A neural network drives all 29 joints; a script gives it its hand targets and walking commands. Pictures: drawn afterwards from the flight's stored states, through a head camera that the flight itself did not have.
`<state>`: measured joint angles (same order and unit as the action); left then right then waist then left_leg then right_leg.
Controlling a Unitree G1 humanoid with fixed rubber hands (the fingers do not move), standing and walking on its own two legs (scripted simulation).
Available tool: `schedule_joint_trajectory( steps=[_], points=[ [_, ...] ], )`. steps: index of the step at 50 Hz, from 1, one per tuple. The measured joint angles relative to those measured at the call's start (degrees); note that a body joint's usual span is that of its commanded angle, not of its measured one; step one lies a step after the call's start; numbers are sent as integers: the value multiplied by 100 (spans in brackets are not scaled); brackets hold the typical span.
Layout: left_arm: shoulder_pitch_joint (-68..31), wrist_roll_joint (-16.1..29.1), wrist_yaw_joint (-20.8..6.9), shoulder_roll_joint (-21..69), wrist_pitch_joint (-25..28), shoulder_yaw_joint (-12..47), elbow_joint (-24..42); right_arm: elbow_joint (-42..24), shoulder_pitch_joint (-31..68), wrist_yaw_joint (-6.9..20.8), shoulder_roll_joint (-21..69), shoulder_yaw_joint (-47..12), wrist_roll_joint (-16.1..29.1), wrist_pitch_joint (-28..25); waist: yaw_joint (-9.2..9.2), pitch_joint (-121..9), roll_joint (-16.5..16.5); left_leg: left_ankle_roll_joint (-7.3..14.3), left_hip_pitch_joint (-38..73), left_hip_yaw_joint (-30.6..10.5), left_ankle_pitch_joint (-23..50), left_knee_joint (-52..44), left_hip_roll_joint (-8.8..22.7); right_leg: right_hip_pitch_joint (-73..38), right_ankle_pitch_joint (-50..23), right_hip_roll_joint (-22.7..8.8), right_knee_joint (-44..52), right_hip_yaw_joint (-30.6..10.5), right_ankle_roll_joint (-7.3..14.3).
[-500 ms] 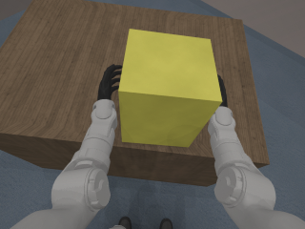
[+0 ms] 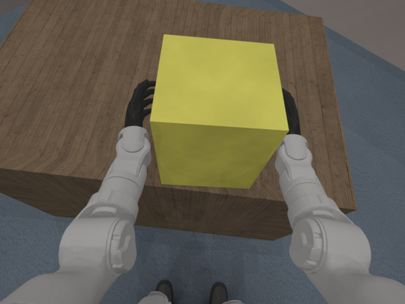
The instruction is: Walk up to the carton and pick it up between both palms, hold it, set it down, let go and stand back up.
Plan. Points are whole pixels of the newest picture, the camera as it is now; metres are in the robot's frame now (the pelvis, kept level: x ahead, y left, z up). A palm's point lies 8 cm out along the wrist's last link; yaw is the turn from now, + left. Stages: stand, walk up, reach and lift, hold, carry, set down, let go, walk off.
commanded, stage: set down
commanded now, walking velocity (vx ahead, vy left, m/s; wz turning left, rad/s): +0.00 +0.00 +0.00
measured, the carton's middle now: (211, 121) +0.47 +0.00 +0.00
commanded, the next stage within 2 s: none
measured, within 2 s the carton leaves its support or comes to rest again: neither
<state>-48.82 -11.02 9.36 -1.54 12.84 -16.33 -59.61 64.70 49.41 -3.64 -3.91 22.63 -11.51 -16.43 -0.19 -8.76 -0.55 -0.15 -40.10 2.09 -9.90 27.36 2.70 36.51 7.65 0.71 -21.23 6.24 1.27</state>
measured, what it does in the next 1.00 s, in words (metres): shifts its weight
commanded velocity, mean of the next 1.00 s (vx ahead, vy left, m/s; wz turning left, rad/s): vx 0.00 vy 0.00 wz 0.00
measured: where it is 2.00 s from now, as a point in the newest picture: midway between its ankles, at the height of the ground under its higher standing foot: outside the picture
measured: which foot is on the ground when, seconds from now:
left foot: down 0.00-1.00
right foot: down 0.00-1.00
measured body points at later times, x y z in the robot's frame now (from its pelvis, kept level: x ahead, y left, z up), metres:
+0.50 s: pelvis -0.04 +0.00 +0.00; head +0.06 +0.02 +0.44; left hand +0.38 +0.16 +0.01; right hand +0.39 -0.17 +0.02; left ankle +0.00 +0.11 -0.73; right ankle +0.00 -0.11 -0.73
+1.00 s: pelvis -0.05 -0.01 -0.01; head +0.00 +0.01 +0.44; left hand +0.33 +0.17 +0.00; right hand +0.33 -0.19 +0.00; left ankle +0.00 +0.11 -0.73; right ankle +0.00 -0.11 -0.73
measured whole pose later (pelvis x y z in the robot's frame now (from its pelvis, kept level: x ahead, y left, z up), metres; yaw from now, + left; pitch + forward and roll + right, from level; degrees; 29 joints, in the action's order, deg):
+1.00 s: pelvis -0.05 -0.01 -0.01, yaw +0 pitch +16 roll -2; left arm -31.2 3.3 7.6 -6.7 18.8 -2.8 -59.6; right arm 64.8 33.3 -0.7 -9.1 6.0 3.8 -19.2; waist -0.2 -10.6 -0.5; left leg -0.1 -39.1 1.9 -8.9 32.0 3.2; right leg 36.5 7.4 0.8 -27.8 6.2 1.8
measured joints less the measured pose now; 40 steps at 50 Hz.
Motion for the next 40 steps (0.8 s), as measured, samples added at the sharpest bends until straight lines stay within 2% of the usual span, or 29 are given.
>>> schedule_joint_trajectory(
  steps=[18,31,40],
  points=[
    [525,491,-37,-172,141,574,2,18,-436,59,-276,-1063,937,-191,0,-2,0,-4,2,-5,152,43,30,-1,-187,25,-31,0,10],
    [1157,1145,-38,-439,438,1099,1,15,-1039,220,-477,-1419,1419,-160,0,-49,0,0,19,-10,144,277,48,-1,-171,25,-295,0,21],
    [1426,1395,-54,-517,466,1318,1,13,-1307,304,-516,-1532,1530,-109,0,-170,1,2,54,-16,101,438,51,-1,-86,16,-533,0,36]
  ],
)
